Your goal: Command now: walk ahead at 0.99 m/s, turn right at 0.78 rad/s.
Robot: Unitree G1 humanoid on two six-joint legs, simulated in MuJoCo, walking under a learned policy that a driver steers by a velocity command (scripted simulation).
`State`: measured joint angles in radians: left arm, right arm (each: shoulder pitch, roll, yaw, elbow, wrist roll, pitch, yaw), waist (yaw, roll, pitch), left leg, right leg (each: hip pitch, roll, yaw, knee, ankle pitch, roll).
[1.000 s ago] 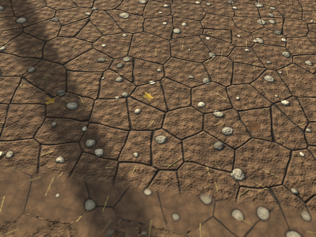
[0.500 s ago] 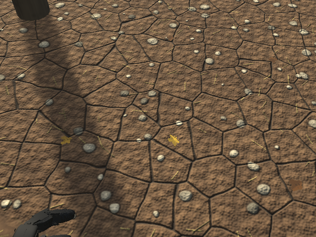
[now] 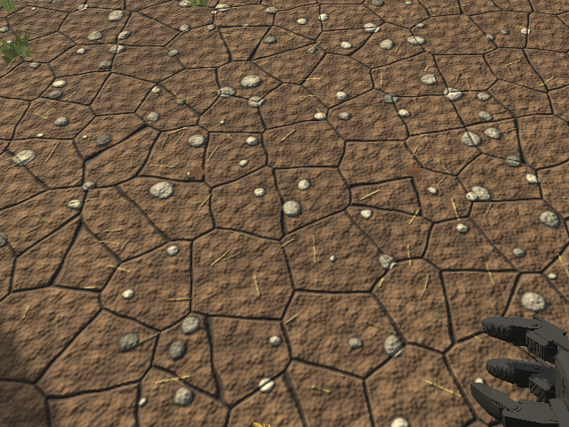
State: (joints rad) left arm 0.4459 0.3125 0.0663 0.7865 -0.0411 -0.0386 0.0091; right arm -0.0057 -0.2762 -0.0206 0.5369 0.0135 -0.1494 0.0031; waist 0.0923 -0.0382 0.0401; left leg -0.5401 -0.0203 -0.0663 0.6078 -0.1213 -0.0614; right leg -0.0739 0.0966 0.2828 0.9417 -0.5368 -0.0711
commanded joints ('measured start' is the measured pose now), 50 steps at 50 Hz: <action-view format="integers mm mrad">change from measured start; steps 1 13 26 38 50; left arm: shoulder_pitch -41 -442 -182 -231 -135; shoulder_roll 66 13 80 148 64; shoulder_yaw -24 -63 -2 18 -7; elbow -130 -246 -118 10 81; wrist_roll -25 31 68 24 41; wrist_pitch -22 -42 -63 -57 83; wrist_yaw -1 -68 -51 -2 34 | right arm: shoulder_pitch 444 370 371 183 60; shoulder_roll -160 -177 -119 -104 -112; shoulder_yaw -81 -73 -32 -23 -25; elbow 54 202 198 158 175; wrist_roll -6 8 4 -27 -49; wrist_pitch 23 10 48 79 114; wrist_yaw -2 1 -28 41 19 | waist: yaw -239 -109 -61 -120 -54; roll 340 35 16 -15 182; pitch -317 132 -124 -78 -156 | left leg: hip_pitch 981 352 -95 209 226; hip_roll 387 245 116 67 221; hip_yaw -701 -3 -35 1 -219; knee -310 -595 729 -54 -323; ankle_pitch -651 15 -281 241 36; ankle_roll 219 232 47 79 253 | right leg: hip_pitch -768 -596 33 -102 -226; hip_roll -104 -206 -365 -318 -147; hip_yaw -123 -243 26 -271 -232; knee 531 -140 -572 -641 -115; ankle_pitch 138 575 908 808 58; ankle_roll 16 12 -152 -81 128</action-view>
